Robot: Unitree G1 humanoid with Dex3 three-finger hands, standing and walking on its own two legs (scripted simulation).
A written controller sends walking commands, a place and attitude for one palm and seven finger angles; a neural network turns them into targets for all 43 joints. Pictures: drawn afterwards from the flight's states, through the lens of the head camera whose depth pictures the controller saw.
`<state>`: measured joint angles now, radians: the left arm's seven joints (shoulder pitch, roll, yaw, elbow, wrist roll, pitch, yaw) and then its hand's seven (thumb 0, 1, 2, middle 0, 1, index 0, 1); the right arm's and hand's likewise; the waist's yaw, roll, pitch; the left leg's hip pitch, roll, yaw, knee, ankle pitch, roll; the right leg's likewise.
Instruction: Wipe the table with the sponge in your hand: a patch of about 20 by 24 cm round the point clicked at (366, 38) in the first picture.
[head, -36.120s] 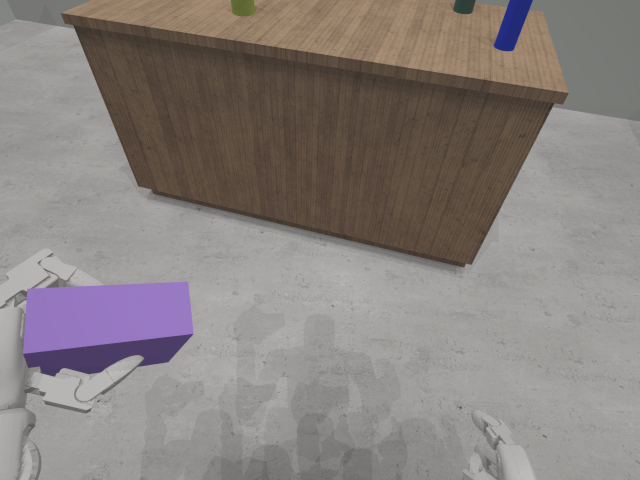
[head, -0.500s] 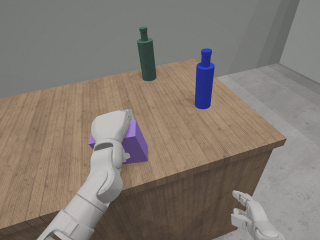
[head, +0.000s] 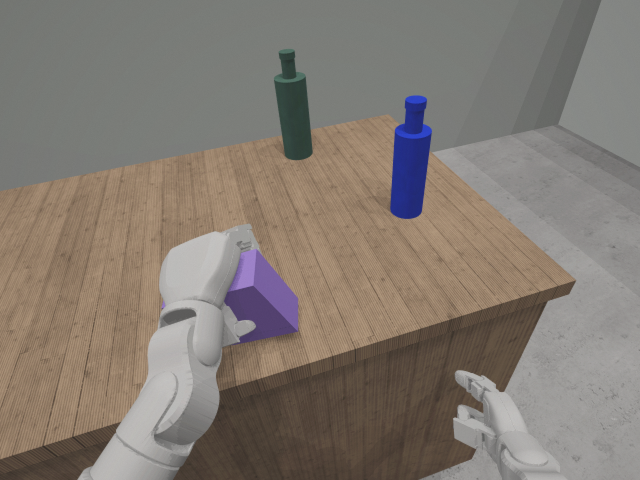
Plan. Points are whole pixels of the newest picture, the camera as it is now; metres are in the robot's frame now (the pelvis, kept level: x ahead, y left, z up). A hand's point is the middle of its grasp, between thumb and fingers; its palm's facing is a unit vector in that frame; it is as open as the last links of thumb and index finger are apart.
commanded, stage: slide back across to the middle lane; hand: left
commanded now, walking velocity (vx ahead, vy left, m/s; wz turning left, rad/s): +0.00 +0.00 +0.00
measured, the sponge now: (244, 309) +0.30 +0.14 +0.09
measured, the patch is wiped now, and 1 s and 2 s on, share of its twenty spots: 0.85 0.85 0.85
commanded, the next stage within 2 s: wipe forward along the middle lane in 0.36 s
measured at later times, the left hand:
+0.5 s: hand (168, 315) +0.24 +0.21 +0.14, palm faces +0.19 -0.26 -0.95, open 9.4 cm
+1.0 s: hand (176, 292) +0.29 +0.22 +0.13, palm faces +0.04 -0.10 -0.99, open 9.4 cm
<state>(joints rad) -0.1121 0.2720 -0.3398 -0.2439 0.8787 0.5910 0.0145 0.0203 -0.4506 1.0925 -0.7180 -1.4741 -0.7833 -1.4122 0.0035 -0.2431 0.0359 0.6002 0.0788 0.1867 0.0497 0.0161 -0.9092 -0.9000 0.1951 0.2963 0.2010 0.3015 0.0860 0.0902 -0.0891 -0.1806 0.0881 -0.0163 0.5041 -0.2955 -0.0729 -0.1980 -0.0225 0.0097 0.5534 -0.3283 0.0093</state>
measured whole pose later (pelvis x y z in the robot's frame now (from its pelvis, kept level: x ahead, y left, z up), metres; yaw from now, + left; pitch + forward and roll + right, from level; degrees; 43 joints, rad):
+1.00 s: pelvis -0.02 -0.01 +0.00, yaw +2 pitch -2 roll +1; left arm -0.29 0.37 -0.24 0.14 0.94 0.49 -0.08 -0.03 -0.49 1.10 -0.79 -1.40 -0.84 -1.34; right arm 0.06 -0.28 0.04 0.70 0.07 0.02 -0.05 0.02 -0.91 -0.90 0.20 0.30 0.20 0.30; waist 0.09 0.12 -0.06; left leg -0.18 0.08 -0.04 0.44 -0.23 -0.06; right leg -0.19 -0.03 -0.01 0.51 -0.28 0.00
